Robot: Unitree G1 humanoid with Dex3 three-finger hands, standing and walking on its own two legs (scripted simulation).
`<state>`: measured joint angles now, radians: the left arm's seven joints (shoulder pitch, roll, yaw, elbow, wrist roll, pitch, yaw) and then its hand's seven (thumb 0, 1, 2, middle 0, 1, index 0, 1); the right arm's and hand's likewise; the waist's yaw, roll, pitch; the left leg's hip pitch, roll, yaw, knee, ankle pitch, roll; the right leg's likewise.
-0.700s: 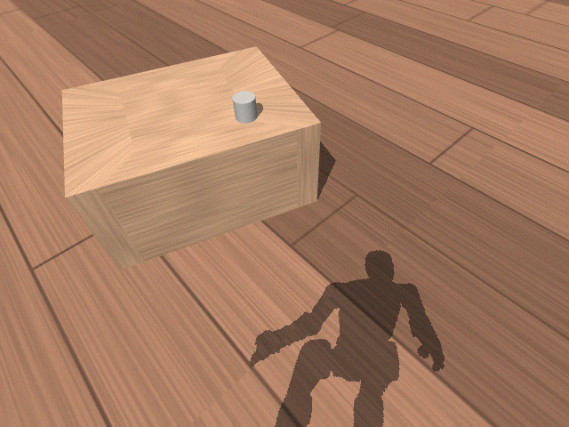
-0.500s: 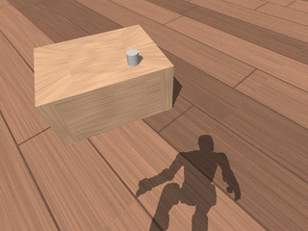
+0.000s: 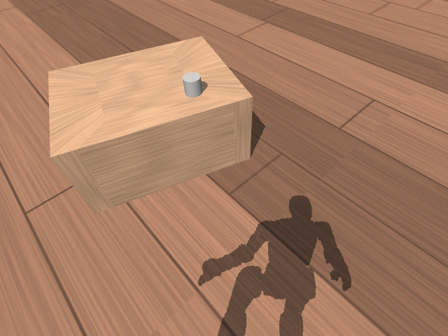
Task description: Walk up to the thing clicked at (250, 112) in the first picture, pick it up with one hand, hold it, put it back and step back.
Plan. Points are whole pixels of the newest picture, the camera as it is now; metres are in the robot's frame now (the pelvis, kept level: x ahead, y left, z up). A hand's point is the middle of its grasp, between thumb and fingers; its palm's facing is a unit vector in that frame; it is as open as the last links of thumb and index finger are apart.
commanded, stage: stand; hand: right
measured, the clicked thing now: (192, 84) +1.22 +0.24 -0.29
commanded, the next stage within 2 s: walk up in 0.42 s
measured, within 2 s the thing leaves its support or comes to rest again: neither
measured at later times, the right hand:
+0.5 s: hand out of the picture +0.08 -0.25 -0.16, palm faces -0.08 +0.94 -0.33, open 7.4 cm
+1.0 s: hand (312, 290) +0.23 -0.14 -0.15, palm faces -0.25 +0.89 -0.38, open 7.4 cm
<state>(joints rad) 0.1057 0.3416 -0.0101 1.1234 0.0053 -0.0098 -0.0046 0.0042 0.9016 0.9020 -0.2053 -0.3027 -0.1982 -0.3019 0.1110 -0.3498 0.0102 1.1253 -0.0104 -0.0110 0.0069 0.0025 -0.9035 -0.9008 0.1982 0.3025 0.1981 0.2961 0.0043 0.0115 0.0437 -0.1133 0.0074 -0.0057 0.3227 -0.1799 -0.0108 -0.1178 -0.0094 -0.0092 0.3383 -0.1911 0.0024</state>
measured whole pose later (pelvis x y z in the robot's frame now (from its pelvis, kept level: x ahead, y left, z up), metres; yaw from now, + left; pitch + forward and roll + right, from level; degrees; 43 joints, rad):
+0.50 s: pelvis +0.01 +0.00 -0.01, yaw +3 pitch -2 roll -1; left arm 0.13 0.35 0.04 1.05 0.02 -0.03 -0.03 0.00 0.90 0.90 -0.21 -0.30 -0.20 -0.30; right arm 0.17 -0.37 -0.03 1.07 -0.03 0.01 0.04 0.00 -0.90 -0.90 0.20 0.30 0.20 0.30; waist 0.00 0.02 0.04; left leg -0.23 0.01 -0.02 0.57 -0.34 0.03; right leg -0.12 -0.02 -0.07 0.39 -0.25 -0.01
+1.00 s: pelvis +0.15 +0.11 -0.02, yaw +16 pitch -4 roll +1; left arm 0.20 0.44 0.07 0.89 0.01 -0.02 -0.08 0.01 0.90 0.90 -0.20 -0.30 -0.20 -0.30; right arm 0.38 -0.36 -0.05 0.89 -0.02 -0.06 0.06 0.00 -0.90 -0.90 0.20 0.30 0.20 0.30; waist -0.03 -0.07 0.07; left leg -0.22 0.00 0.02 0.55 -0.27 0.02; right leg -0.48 -0.11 -0.02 0.98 -0.35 -0.02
